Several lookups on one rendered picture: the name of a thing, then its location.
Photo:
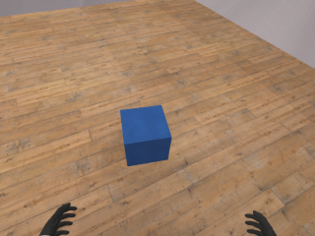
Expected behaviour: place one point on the right robot hand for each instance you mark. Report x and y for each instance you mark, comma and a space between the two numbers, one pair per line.
263, 225

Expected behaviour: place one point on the carton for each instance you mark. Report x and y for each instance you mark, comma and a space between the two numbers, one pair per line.
146, 135

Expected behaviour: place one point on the left robot hand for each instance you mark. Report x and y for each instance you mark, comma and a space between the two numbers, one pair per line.
54, 222

